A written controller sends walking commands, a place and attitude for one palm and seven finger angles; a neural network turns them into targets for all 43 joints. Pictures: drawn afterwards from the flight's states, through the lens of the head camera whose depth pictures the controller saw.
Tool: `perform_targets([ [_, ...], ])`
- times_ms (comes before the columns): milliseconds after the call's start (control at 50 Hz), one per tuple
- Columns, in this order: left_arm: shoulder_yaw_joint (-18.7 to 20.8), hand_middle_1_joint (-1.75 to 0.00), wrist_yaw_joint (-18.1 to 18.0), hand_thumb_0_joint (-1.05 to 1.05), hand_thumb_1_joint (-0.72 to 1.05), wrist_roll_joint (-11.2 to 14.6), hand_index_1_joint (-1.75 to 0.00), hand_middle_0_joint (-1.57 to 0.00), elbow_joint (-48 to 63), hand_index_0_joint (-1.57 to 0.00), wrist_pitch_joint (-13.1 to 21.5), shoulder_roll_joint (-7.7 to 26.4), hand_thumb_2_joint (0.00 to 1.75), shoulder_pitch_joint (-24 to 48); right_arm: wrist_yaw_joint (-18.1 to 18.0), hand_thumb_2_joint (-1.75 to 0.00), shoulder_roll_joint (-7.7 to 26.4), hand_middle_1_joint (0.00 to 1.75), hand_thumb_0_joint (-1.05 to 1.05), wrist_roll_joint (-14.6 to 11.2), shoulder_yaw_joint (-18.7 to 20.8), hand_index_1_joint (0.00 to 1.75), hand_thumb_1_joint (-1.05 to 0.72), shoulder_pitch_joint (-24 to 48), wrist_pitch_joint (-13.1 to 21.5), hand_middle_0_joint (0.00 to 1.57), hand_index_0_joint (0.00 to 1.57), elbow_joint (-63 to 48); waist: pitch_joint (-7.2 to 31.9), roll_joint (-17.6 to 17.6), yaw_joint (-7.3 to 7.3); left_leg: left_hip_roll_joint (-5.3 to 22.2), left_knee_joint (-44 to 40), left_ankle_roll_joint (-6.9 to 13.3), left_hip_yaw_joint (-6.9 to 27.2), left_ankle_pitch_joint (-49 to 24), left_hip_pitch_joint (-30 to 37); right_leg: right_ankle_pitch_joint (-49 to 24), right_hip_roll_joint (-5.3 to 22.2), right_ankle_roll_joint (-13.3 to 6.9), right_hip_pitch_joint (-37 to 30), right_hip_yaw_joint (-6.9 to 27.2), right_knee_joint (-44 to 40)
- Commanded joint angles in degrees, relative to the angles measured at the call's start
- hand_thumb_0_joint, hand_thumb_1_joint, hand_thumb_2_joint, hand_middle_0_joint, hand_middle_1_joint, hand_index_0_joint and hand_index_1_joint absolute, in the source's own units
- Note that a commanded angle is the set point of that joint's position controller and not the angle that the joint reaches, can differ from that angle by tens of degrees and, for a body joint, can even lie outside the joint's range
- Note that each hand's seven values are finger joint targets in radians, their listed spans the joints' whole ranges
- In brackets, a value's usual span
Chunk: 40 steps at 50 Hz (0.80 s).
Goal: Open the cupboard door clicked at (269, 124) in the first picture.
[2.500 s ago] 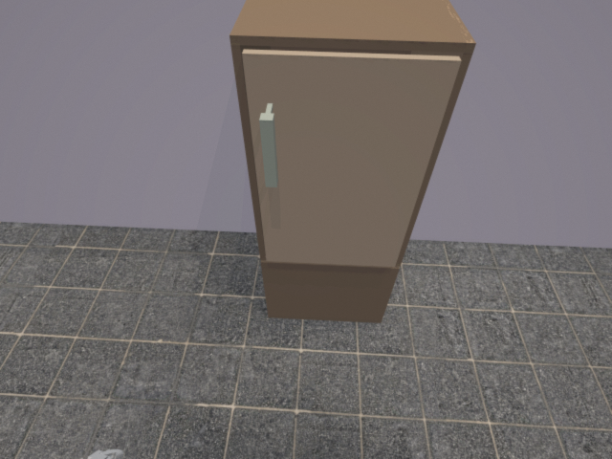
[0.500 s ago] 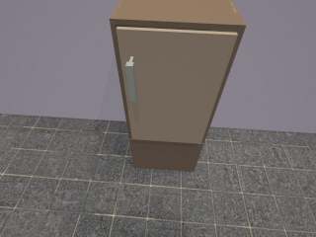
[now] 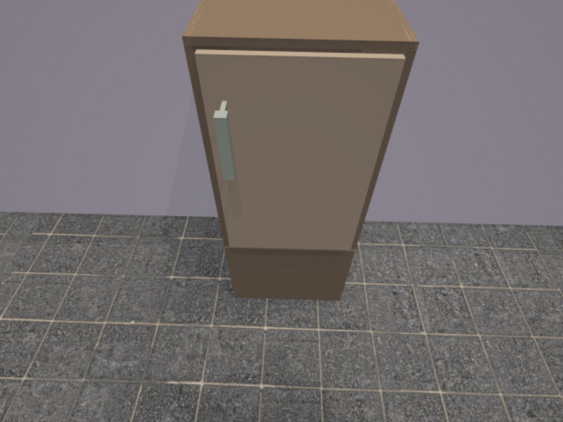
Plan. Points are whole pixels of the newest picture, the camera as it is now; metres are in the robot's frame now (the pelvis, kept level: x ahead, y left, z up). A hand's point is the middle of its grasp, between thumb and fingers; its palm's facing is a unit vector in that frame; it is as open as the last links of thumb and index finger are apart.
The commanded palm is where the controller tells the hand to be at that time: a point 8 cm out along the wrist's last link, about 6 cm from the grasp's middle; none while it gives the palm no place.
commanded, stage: come to a stop and stand still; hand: left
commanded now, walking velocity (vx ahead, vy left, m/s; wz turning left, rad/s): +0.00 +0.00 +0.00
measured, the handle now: (226, 141) +0.63 +0.15 +0.04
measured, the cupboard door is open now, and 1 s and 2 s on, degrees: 0 0 0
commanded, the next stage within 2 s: look again from close up in 0.44 s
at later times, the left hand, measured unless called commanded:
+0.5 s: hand out of the picture -0.07 +0.19 -0.17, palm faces +0.03 -0.98 -0.22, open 7.4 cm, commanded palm none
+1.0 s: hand out of the picture -0.02 +0.19 -0.17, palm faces +0.02 -0.97 -0.23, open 7.4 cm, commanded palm none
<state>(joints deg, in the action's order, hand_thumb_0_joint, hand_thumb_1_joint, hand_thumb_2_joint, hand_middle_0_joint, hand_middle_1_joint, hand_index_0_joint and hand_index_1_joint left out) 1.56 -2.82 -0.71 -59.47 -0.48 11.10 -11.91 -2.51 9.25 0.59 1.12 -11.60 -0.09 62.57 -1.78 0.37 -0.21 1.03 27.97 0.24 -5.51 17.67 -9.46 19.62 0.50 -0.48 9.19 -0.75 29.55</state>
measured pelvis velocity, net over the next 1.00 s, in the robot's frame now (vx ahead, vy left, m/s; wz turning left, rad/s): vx -0.04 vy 0.01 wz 0.00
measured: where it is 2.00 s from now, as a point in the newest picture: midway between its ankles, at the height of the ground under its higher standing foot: outside the picture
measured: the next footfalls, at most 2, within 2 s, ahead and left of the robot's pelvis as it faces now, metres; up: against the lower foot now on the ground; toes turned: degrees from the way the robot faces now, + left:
left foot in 1.66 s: +0.11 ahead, +0.10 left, +0.00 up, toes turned +7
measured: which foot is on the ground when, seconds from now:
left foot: down 0.00-1.00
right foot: down 0.00-1.00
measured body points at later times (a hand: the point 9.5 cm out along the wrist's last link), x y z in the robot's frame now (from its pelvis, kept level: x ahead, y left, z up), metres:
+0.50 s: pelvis -0.04 +0.00 +0.01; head -0.04 +0.01 +0.46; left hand -0.07 +0.24 -0.15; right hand -0.05 -0.24 -0.15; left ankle -0.03 +0.11 -0.74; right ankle -0.04 -0.11 -0.74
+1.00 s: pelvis -0.04 +0.01 +0.00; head -0.03 -0.01 +0.45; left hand -0.02 +0.24 -0.15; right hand -0.03 -0.21 -0.16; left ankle -0.03 +0.11 -0.74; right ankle -0.04 -0.11 -0.74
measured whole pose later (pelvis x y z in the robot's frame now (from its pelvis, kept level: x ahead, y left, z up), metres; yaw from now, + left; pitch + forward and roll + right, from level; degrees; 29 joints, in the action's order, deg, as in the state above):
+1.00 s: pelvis -0.04 +0.01 +0.00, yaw +0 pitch -1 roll +1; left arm -0.6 -2.0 -0.8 -61.7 1.1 8.8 -15.9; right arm -0.9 9.8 0.8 -0.8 -16.4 1.2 61.7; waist -0.7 -1.1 -0.3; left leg -0.1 27.0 1.4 -5.8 13.9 -12.3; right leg 16.5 1.6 0.2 12.6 -0.5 29.9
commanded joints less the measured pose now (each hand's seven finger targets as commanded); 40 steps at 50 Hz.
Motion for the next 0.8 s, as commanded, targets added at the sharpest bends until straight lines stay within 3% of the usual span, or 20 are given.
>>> perform_targets([
  [0, 0.65, -0.30, 0.41, 0.00, 0.90, -0.20, -0.30, -0.20, 0.93, -0.20, 0.61, 6.55, 0.90, -3.15, 0.02, -0.90, 7.90, 0.30, 0.00, 0.02, 1.14, 0.30, -0.90, -2.51, 1.09, 0.20, 0.20, -0.76, -0.27, -0.71, 0.58, 6.95, -6.57, 1.61, 6.75, -21.02, 2.01, -19.39, 5.27, -0.79, 0.86, 3.85, -6.74],
  [100, 0.28, -0.30, 0.89, 0.00, 0.90, -0.31, -0.30, -0.20, -0.03, -0.20, 0.87, 7.05, 0.90, -2.72, 0.54, -0.90, 8.45, 0.30, 0.00, 0.03, 0.82, 0.30, -0.90, -2.07, 1.14, 0.20, 0.20, -0.22, -2.93, 0.22, 0.51, 6.17, -10.62, 1.44, 7.32, -7.81, 0.21, -9.18, 5.40, -0.62, 2.20, 4.82, -11.50],
  [200, 0.00, -0.30, 1.07, 0.00, 0.90, -0.31, -0.30, -0.20, -0.87, -0.20, 0.95, 7.06, 0.90, -3.57, 0.84, -0.90, 8.80, 0.30, 0.00, 0.18, 0.66, 0.30, -0.90, -3.04, 0.91, 0.20, 0.20, 0.30, -3.34, 0.57, 0.18, 5.44, -12.02, 1.22, 7.52, -1.65, -0.30, -2.97, 5.38, -0.70, 4.05, 5.67, -13.46],
  [500, -0.34, -0.30, 1.12, 0.00, 0.90, -0.25, -0.30, -0.20, -3.46, -0.20, 1.59, 6.80, 0.90, -7.03, 0.62, -0.90, 9.81, 0.30, 0.00, -0.02, 0.51, 0.30, -0.90, -4.91, 1.43, 0.20, 0.20, 1.41, -2.01, -0.29, 0.12, 6.06, -12.15, 1.48, 8.07, -3.57, 0.08, -6.00, 5.58, -1.09, 3.61, 5.27, -13.12],
  [520, -2.07, -0.30, -1.28, 0.00, 0.90, -0.91, -0.30, -0.20, -4.59, -0.20, 3.04, 3.60, 0.90, -10.45, 1.70, -0.90, 7.73, 0.30, 0.00, -0.01, -0.75, 0.30, -0.90, -1.21, 2.36, 0.20, 0.20, -2.15, -4.79, -3.78, 1.60, 6.61, -0.32, -0.46, 4.02, -11.39, -5.10, -18.87, 8.41, -0.75, 4.71, 5.58, -10.66],
  [540, -1.34, -0.30, -0.66, 0.00, 0.90, -0.14, -0.30, -0.20, -2.39, -0.20, 3.19, 7.36, 0.90, -8.23, 2.04, -0.90, 4.33, 0.30, 0.00, -0.05, -1.07, 0.30, -0.90, -4.99, 1.25, 0.20, 0.20, -3.26, -1.21, -2.13, -1.32, 3.48, -2.11, -0.41, 5.82, -1.43, -2.62, -2.07, 8.89, -2.40, 6.52, 7.96, -12.01],
  [560, -1.42, -0.30, -0.22, 0.00, 0.90, -0.20, -0.30, -0.20, -1.43, -0.20, 3.10, 7.01, 0.90, -7.02, 2.13, -0.90, 5.77, 0.30, 0.00, 0.26, -0.85, 0.30, -0.90, -7.44, 1.31, 0.20, 0.20, -3.41, -0.49, -2.69, -1.96, 3.60, -2.35, 0.01, 6.20, -0.77, -2.82, 4.76, 7.36, -2.99, 8.64, 7.31, -10.36],
  [580, -1.12, -0.30, 0.15, 0.00, 0.90, -0.37, -0.30, -0.20, -0.77, -0.20, 2.89, 6.69, 0.90, -6.59, 2.19, -0.90, 5.96, 0.30, 0.00, 0.69, -0.77, 0.30, -0.90, -8.56, 1.44, 0.20, 0.20, -4.07, 0.87, -6.22, -1.82, 4.21, -3.13, 0.74, 6.78, -0.81, -3.93, 3.96, 6.19, -2.95, 7.80, 4.85, -7.57],
  [660, -1.77, -0.30, 0.74, 0.00, 0.90, -0.17, -0.30, -0.20, -1.00, -0.20, 2.44, 4.26, 0.90, -7.94, 1.75, -0.90, 6.89, 0.30, 0.00, 0.41, -0.72, 0.30, -0.90, -7.32, 1.67, 0.20, 0.20, -5.77, -1.71, -0.60, -0.41, 5.33, -7.18, 2.23, 9.17, 0.71, -7.69, 0.03, 4.15, -2.33, 6.37, 3.66, -5.49],
  [680, -1.67, -0.30, 0.83, 0.00, 0.90, -0.26, -0.30, -0.20, -1.02, -0.20, 2.39, 4.21, 0.90, -7.84, 1.70, -0.90, 6.92, 0.30, 0.00, 0.47, -0.68, 0.30, -0.90, -7.59, 1.89, 0.20, 0.20, -5.84, -1.37, -1.39, -0.28, 5.49, -7.62, 2.46, 9.38, -0.82, -7.36, -1.56, 4.11, -2.24, 5.97, 3.20, -4.65],
  [780, -1.51, -0.30, 0.73, 0.00, 0.90, -0.26, -0.30, -0.20, -0.69, -0.20, 2.30, 3.95, 0.90, -7.54, 1.46, -0.90, 6.38, 0.30, 0.00, 0.34, -0.65, 0.30, -0.90, -7.81, 2.11, 0.20, 0.20, -4.62, -2.83, 2.54, -0.04, 5.10, -7.68, 2.39, 8.19, -3.63, -6.10, -4.45, 4.46, -1.76, 6.49, 3.81, -5.22],
])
